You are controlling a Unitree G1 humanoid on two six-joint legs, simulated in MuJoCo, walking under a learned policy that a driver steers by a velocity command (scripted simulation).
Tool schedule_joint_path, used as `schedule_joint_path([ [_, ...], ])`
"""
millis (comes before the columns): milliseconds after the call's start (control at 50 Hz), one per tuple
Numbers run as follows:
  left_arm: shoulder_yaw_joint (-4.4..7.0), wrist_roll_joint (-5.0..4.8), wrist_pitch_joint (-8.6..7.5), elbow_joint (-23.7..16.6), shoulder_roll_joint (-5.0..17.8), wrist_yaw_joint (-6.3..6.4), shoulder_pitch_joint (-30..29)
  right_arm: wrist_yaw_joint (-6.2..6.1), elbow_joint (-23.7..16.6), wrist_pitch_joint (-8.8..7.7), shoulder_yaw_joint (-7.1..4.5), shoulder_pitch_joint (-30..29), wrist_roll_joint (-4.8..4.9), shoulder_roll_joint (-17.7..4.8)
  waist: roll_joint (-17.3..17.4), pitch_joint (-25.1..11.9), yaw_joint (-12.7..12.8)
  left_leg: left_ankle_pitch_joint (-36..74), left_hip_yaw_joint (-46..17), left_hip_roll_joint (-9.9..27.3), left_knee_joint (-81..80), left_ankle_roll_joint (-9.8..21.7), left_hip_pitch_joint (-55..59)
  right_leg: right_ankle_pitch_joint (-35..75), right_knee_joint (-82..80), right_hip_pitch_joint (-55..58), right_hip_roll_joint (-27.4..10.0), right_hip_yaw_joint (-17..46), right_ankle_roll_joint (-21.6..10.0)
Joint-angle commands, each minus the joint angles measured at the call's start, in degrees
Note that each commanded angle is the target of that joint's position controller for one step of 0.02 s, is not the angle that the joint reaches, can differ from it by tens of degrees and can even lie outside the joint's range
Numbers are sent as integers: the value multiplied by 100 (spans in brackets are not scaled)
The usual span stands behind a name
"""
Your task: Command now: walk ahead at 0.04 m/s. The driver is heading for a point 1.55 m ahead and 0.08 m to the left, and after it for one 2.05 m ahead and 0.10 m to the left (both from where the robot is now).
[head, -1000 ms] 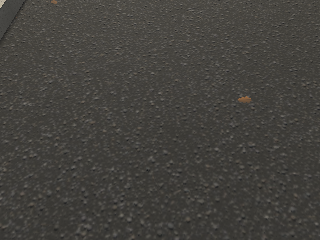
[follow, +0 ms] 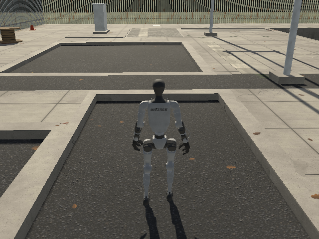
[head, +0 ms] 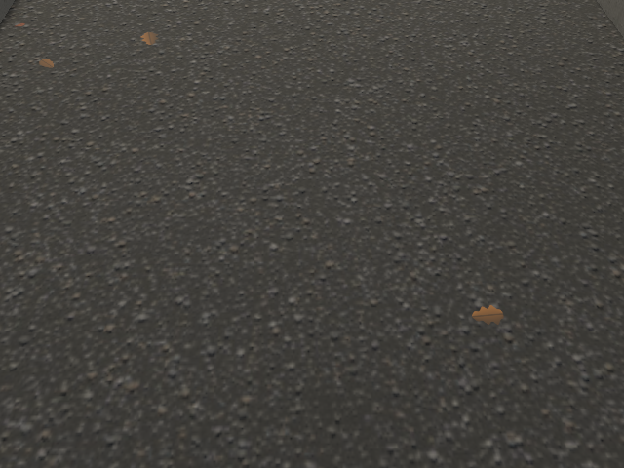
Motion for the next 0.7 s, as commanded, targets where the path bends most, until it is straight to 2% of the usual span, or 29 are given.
schedule_joint_path([
  [20, 132, 17, -50, -269, 650, 62, -142, -2, -65, -129, -89, 122, 6, -608, 512, 170, 110, -1150, -272, 208, -1299, 367, -825, -1033, -529, 763, -341, 396, 38],
  [60, 140, 4, -47, -160, 657, 80, 1, 13, -55, -248, -73, 23, 6, -560, 549, 110, 153, -552, -233, 178, -1302, 221, -689, -407, -320, 937, -343, 364, -62],
  [100, 142, -3, -56, -72, 645, 60, 65, 20, 14, -311, -63, 196, 43, -546, 354, -33, 98, 15, -182, 141, -1136, 208, -367, 78, -249, 955, -362, 356, -113],
  [180, 147, -42, -47, 27, 639, 33, 26, 13, 98, -298, -46, 392, 67, -541, 138, -191, 10, 774, -93, 81, -926, 251, -13, 732, -124, 1021, -379, 336, -105],
  [280, 154, -60, 9, 169, 676, 52, 53, 14, 132, -257, -26, 442, 75, -518, 9, -233, -3, 1224, -36, 44, -841, 264, 143, 1064, -24, 1120, -386, 328, -86],
  [440, 162, -73, 77, 353, 727, 98, 43, 20, 173, -220, 0, 461, 70, -445, 9, -156, 19, 1395, 26, -5, -864, 262, 225, 1118, 5, 1179, -402, 337, -50],
  [700, 161, -68, 113, 575, 692, 131, 26, -4, 242, -209, 37, 562, 55, -370, 31, 30, 47, 860, 78, -61, -1040, 244, 148, 714, -117, 1151, -393, 338, 7],
])
Next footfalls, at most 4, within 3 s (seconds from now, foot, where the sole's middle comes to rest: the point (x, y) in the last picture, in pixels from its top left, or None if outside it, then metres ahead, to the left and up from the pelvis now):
1.68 left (263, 465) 0.52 0.12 -0.77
2.24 right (369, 335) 0.83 -0.12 -0.77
2.78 left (276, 237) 1.15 0.12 -0.77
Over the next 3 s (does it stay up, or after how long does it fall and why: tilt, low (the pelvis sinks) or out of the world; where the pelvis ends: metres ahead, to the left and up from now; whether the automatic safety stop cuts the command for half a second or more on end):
stays up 1.09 0.04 0.01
